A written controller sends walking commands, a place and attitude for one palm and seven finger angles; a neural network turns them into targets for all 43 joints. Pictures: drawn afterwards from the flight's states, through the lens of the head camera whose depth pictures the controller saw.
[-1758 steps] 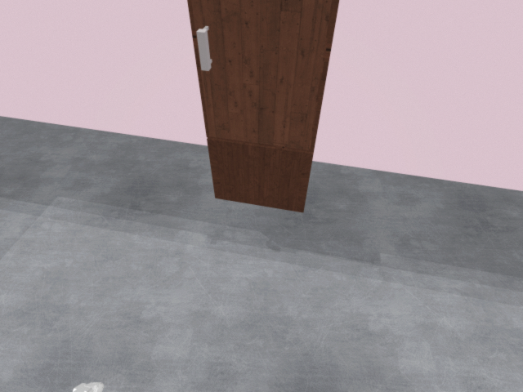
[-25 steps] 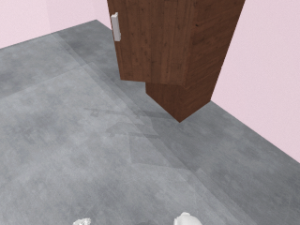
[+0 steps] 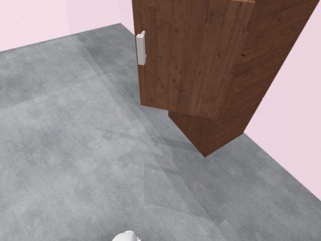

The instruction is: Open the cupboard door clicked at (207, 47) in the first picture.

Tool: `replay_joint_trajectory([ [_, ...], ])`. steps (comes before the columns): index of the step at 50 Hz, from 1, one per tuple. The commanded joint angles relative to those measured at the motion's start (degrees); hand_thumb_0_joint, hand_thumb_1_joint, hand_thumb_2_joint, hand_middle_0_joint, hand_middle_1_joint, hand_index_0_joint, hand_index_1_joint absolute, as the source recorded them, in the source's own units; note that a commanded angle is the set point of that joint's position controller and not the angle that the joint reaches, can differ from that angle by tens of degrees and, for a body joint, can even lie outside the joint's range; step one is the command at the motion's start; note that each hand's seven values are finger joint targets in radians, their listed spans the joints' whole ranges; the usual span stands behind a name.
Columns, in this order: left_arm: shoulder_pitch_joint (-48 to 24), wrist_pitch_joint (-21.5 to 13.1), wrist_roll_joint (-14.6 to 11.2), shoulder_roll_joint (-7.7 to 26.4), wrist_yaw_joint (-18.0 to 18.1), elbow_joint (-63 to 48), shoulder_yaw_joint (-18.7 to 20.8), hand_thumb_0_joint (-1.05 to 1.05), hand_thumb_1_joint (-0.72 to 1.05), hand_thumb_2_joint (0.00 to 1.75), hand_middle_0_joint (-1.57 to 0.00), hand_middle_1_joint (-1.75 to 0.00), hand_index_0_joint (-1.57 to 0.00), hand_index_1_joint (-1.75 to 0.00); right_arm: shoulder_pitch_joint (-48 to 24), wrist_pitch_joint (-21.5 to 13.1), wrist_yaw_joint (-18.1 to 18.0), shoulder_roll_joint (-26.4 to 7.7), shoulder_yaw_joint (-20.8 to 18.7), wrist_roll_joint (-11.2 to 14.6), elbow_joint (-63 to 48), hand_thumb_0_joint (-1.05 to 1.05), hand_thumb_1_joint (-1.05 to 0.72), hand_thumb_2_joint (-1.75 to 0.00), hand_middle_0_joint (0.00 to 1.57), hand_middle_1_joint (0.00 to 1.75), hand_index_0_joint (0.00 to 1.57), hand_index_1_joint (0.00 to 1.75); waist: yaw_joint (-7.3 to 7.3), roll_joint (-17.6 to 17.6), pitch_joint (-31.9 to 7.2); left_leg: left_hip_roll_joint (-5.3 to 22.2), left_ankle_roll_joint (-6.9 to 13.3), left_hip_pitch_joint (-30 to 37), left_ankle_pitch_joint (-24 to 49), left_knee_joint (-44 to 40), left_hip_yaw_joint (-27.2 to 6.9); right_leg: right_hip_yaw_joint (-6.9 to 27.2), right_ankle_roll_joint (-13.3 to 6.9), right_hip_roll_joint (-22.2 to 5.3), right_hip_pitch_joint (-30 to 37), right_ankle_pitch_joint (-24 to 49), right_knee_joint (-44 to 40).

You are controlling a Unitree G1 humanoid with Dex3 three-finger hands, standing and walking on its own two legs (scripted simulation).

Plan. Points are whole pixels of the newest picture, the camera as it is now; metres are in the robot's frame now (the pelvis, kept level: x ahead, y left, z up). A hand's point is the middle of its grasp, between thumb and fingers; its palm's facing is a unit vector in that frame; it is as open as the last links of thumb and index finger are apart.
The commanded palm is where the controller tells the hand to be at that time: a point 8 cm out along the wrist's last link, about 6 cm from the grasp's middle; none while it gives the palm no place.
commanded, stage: take the last steps up to it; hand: left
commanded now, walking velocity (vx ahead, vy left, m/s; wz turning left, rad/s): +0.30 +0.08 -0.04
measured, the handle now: (142, 47) +0.83 +0.16 +0.04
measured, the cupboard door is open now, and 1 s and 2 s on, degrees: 43 43 43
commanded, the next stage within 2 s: come to a stop and stand still in 0.36 s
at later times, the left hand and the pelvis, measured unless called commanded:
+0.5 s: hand (104, 185) +0.30 +0.22 -0.17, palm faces -0.05 -0.97 -0.23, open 7.3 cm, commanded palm none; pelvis +0.19 +0.04 -0.01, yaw -3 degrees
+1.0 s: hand (99, 180) +0.32 +0.24 -0.17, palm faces -0.01 -0.96 -0.28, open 7.3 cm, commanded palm none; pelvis +0.24 +0.04 -0.01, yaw -3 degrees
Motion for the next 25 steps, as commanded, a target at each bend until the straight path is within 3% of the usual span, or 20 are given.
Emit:
replay_joint_trajectory([
  [1,-0.7,0.0,-0.1,8.1,0.1,-2.6,1.7,0.00,0.90,0.90,-0.20,-0.30,-0.20,-0.30,8.8,-1.8,-0.4,-5.0,-0.6,0.0,-0.6,0.00,-0.90,-0.90,0.20,0.30,0.20,0.30,-5.66,-2.8,0.9,-3.0,1.6,20.8,-0.6,-9.1,2.3,4.4,-5.7,-9.7,-13.2,14.7,5.1],
  [2,0.7,0.2,-0.4,5.8,-0.2,-3.3,1.3,0.00,0.90,0.90,-0.20,-0.30,-0.20,-0.30,15.4,-2.1,-1.1,-10.1,-1.7,-0.5,0.9,0.00,-0.90,-0.90,0.20,0.30,0.20,0.30,-7.89,8.8,-3.9,5.5,4.8,30.8,-1.4,-10.8,-8.0,0.4,-3.5,-4.0,-21.0,7.0,19.9],
  [3,0.4,0.2,-0.8,3.2,-0.4,-5.4,0.5,0.00,0.90,0.90,-0.20,-0.30,-0.20,-0.30,21.9,-1.9,-2.1,-15.3,-2.9,-0.8,1.6,0.00,-0.90,-0.90,0.20,0.30,0.20,0.30,-9.67,19.4,-7.9,17.2,10.6,36.6,-0.4,-17.7,-25.0,-1.7,-1.8,2.6,-30.3,-15.0,37.5],
  [4,-2.4,0.3,-0.3,3.6,0.1,-6.5,0.4,0.00,0.90,0.90,-0.20,-0.30,-0.20,-0.30,20.3,-1.5,-2.6,-14.6,-2.4,-0.6,1.6,0.00,-0.90,-0.90,0.20,0.30,0.20,0.30,-9.08,15.0,-7.8,19.5,12.8,32.2,-6.5,-21.0,-27.2,4.7,-3.3,1.3,-33.0,-15.6,47.7],
  [5,-4.4,0.4,-0.6,3.3,0.0,-6.6,0.3,0.00,0.90,0.90,-0.20,-0.30,-0.20,-0.30,15.7,-1.6,-2.9,-12.6,-1.7,-0.3,-0.1,0.00,-0.90,-0.90,0.20,0.30,0.20,0.30,-7.49,12.1,-5.8,18.9,13.4,27.4,-8.6,-22.0,-26.2,6.9,-3.6,-1.0,-35.7,-10.4,52.6],
  [7,-3.8,0.8,-0.1,3.2,-0.7,-5.3,0.4,0.00,0.90,0.90,-0.20,-0.30,-0.20,-0.30,9.6,-2.4,-3.1,-7.9,-0.2,-0.1,-1.8,0.00,-0.90,-0.90,0.20,0.30,0.20,0.30,-4.01,6.1,-0.6,15.8,11.6,17.5,-6.4,-24.6,-18.2,8.1,-3.1,-3.7,-33.0,-3.4,51.1],
  [9,-1.7,1.7,0.1,1.5,-0.9,-4.6,0.3,0.00,0.90,0.90,-0.20,-0.30,-0.20,-0.30,8.9,-3.2,-3.3,-6.4,0.4,0.0,-1.2,0.00,-0.90,-0.90,0.20,0.30,0.20,0.30,-2.34,5.6,-1.0,13.4,11.0,16.7,2.7,-25.1,-12.0,7.3,-2.2,-3.8,-30.6,-1.3,45.9],
  [11,-1.5,2.2,0.0,0.7,-0.8,-4.6,0.1,0.00,0.90,0.90,-0.20,-0.30,-0.20,-0.30,9.4,-3.4,-3.3,-6.1,0.5,0.1,-0.4,0.00,-0.90,-0.90,0.20,0.30,0.20,0.30,-1.72,4.1,-1.8,12.2,11.5,17.6,8.0,-25.2,-8.2,6.2,-1.6,-3.5,-28.8,0.1,39.9],
  [13,-3.3,2.2,0.0,0.2,-0.8,-5.5,0.0,0.00,0.90,0.90,-0.20,-0.30,-0.20,-0.30,10.2,-3.4,-3.3,-5.3,0.3,0.0,0.3,0.00,-0.90,-0.90,0.20,0.30,0.20,0.30,-1.60,3.5,-1.3,11.8,12.1,17.9,11.2,-25.4,-6.5,5.6,-1.5,-3.2,-27.3,1.7,32.7],
  [17,-7.2,2.1,0.0,0.5,-0.8,-7.0,-0.2,0.00,0.90,0.90,-0.20,-0.30,-0.20,-0.30,11.7,-2.8,-3.2,-5.7,0.6,-0.1,2.0,0.00,-0.90,-0.90,0.20,0.30,0.20,0.30,-2.23,5.4,-0.4,11.2,12.2,18.9,13.8,-23.1,-5.5,3.7,-1.7,-1.1,-22.4,2.4,20.7],
  [19,-8.1,2.1,0.0,1.0,-0.8,-7.0,-0.2,0.00,0.90,0.90,-0.20,-0.30,-0.20,-0.30,12.4,-2.5,-3.2,-6.0,0.7,-0.1,3.0,0.00,-0.90,-0.90,0.20,0.30,0.20,0.30,-2.15,5.3,0.1,10.5,11.1,18.4,14.5,-20.5,-4.8,2.4,-2.0,0.3,-18.3,3.7,16.5],
  [21,-5.1,1.9,0.0,2.2,-0.6,-6.0,0.1,0.00,0.90,0.90,-0.20,-0.30,-0.20,-0.30,11.8,-2.0,-3.2,-5.7,0.9,0.2,3.7,0.00,-0.90,-0.90,0.20,0.30,0.20,0.30,-0.18,3.2,0.0,8.3,8.6,14.5,9.6,-15.7,-3.1,1.6,-2.3,1.4,-9.2,7.1,9.6],
  [22,-1.4,1.4,0.0,4.6,-0.4,-5.0,0.7,0.00,0.90,0.90,-0.20,-0.30,-0.20,-0.30,11.2,-2.0,-3.0,-4.6,1.2,0.6,3.6,0.00,-0.90,-0.90,0.20,0.30,0.20,0.30,1.75,-1.0,-0.6,5.0,6.4,9.7,5.5,-9.2,-1.4,5.0,-3.2,-0.2,-1.1,9.2,5.1],
  [23,3.5,0.8,0.1,8.5,0.0,-3.5,1.5,0.00,0.90,0.90,-0.20,-0.30,-0.20,-0.30,11.6,-2.1,-2.8,-2.8,1.5,1.0,2.9,0.00,-0.90,-0.90,0.20,0.30,0.20,0.30,3.16,-10.2,-2.3,-0.8,3.1,-0.3,-4.9,1.1,2.8,18.5,-7.4,-10.7,8.1,13.6,1.0],
  [24,6.5,0.9,-0.6,12.1,0.4,-2.8,1.7,0.00,0.90,0.90,-0.20,-0.30,-0.20,-0.30,12.2,-1.6,-2.8,-3.1,1.4,1.0,2.1,0.00,-0.90,-0.90,0.20,0.30,0.20,0.30,3.16,-14.8,-2.6,-4.4,0.8,-4.6,-23.4,12.8,3.7,29.3,-14.6,-21.4,8.7,20.9,-5.1],
  [25,4.0,0.5,-1.0,10.0,1.2,-3.2,1.1,0.00,0.90,0.90,-0.20,-0.30,-0.20,-0.30,10.5,-0.7,-3.3,-3.8,1.4,1.1,2.9,0.00,-0.90,-0.90,0.20,0.30,0.20,0.30,2.39,-11.5,-2.8,-1.7,0.5,-1.4,-23.9,17.7,-3.0,29.2,-15.7,-21.8,1.5,27.8,-6.5],
])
